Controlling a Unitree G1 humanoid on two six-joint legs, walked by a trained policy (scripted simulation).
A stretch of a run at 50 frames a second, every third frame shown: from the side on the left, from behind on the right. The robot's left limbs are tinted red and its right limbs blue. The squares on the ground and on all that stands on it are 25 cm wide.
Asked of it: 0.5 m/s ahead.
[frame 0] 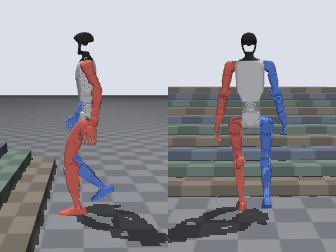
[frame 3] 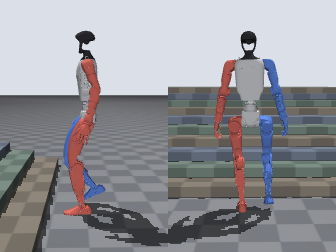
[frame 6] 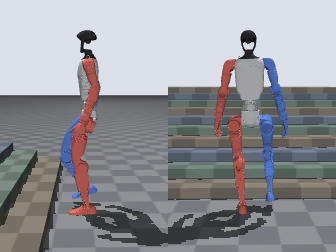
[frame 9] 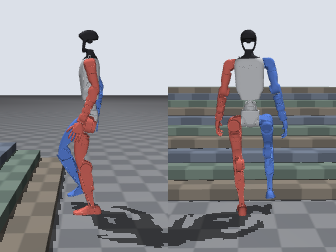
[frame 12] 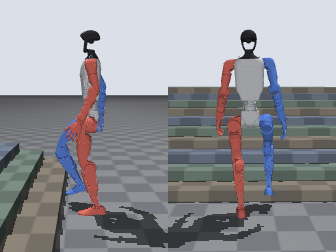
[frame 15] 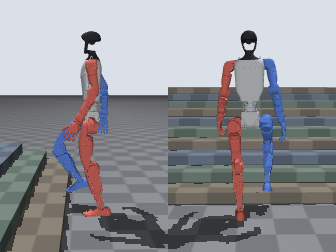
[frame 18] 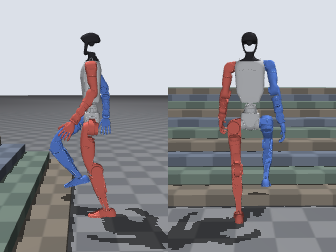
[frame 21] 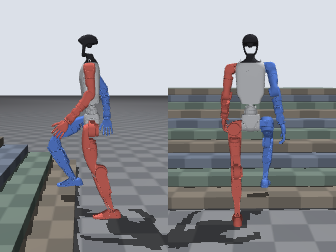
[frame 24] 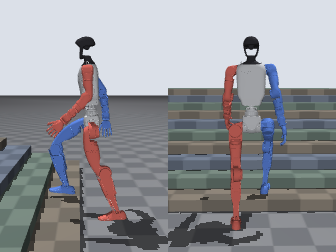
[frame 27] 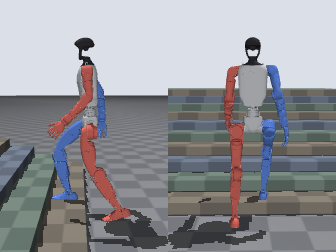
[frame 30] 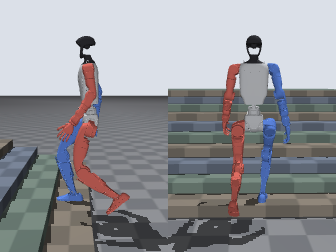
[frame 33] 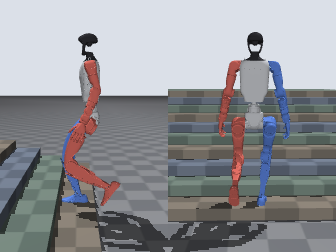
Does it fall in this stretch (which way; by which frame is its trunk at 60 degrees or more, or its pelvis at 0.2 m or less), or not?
no
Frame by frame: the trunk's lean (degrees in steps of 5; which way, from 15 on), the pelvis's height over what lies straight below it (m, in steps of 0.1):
0: 5, 0.8
3: 5, 0.8
6: 5, 0.8
9: 0, 0.8
12: 0, 0.8
15: 0, 0.8
18: 0, 0.8
21: 0, 0.8
24: 5, 0.8
27: 5, 0.8
30: 5, 0.8
33: 5, 0.7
